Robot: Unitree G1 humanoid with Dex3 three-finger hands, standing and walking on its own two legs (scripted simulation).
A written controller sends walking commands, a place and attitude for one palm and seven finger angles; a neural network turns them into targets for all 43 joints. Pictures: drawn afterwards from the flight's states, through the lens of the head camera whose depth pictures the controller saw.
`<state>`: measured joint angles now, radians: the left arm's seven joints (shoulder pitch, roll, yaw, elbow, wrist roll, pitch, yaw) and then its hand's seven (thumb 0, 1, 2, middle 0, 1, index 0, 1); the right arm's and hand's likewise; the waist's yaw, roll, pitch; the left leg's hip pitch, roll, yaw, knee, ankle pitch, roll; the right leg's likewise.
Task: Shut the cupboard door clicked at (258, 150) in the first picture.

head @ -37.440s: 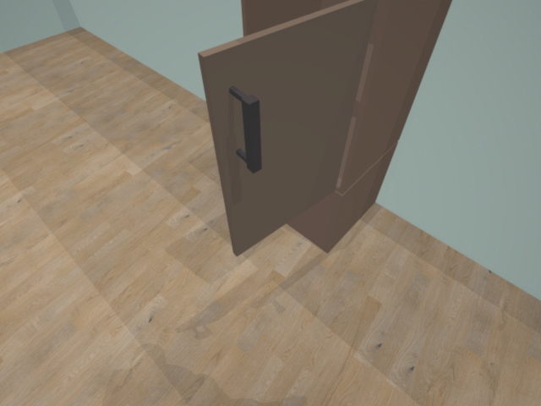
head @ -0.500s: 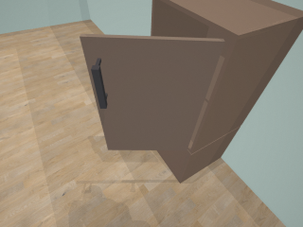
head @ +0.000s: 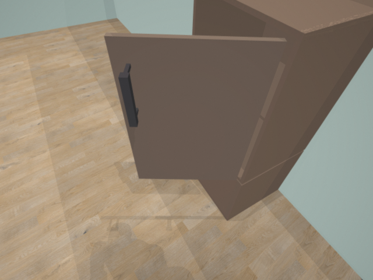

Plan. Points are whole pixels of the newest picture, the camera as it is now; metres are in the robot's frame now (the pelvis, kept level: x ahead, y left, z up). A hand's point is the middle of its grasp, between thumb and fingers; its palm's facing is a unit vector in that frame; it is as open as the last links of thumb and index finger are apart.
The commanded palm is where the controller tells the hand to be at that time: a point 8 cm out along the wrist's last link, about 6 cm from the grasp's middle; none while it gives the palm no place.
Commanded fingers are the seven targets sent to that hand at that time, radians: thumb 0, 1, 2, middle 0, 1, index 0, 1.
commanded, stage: look again from close up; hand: left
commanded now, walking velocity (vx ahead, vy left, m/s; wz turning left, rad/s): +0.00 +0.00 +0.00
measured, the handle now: (130, 96) +0.52 +0.18 +0.11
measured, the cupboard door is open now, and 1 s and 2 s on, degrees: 60 60 60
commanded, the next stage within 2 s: raise the hand and make a fist in 0.40 s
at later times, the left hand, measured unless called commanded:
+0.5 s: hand out of the picture +0.05 +0.18 -0.17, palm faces +0.00 -0.98 -0.19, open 7.4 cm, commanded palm +0.13 +0.23 -0.07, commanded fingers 0.00 0.90 0.90 -0.20 -0.30 -0.20 -0.30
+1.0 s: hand (104, 269) +0.15 +0.18 -0.04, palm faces +0.23 -0.97 -0.05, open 5.8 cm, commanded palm +0.15 +0.22 -0.01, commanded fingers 0.00 0.90 0.90 -0.66 -0.80 -0.66 -0.80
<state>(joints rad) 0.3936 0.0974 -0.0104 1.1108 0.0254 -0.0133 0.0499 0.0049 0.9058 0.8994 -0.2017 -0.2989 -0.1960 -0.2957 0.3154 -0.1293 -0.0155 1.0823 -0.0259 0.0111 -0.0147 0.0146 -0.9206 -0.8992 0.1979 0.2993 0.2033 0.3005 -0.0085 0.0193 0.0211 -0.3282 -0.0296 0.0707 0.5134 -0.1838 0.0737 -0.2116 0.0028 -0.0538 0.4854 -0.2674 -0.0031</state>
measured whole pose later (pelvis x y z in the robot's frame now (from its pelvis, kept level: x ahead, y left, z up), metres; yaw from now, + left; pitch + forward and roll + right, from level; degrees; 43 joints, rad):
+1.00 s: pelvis +0.03 -0.04 -0.08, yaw +4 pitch +11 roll -2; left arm 0.66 0.22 0.15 -0.06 -0.29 -0.50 -0.22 0.02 0.90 0.90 -0.49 -0.61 -0.48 -0.61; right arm 0.17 -0.28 -0.05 0.50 0.01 -0.27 -0.02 0.01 -0.91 -0.90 0.20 0.30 0.20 0.30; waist 0.08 -0.01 -0.12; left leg -0.83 -0.02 -0.02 1.12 -0.49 0.03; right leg -0.75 0.04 -0.14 1.08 -0.53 -0.08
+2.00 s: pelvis +0.04 +0.00 -0.01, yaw +1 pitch +1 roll -2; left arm 0.31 0.28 0.17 -0.24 -0.28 -0.02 -0.17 0.02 0.90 0.90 -1.29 -1.49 -1.28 -1.48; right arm 0.26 -0.22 0.08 0.57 0.05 -0.25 -0.07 0.01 -0.90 -0.90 0.20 0.30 0.21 0.30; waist 0.05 0.04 -0.06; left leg -0.39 -0.06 0.00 0.70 -0.33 0.08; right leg -0.33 0.02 -0.05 0.65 -0.35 -0.01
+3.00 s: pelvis +0.05 -0.04 -0.01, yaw +1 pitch +1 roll +0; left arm 0.01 0.28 0.23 0.07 -0.29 0.02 -0.19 0.02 0.90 0.90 -1.30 -1.50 -1.30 -1.50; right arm 0.24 -0.27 0.04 0.62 0.06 -0.21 -0.08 0.01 -0.90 -0.90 0.20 0.30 0.20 0.30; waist 0.02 0.03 -0.04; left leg -0.34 -0.02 0.00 0.63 -0.31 0.02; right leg -0.30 0.06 -0.05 0.62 -0.33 -0.07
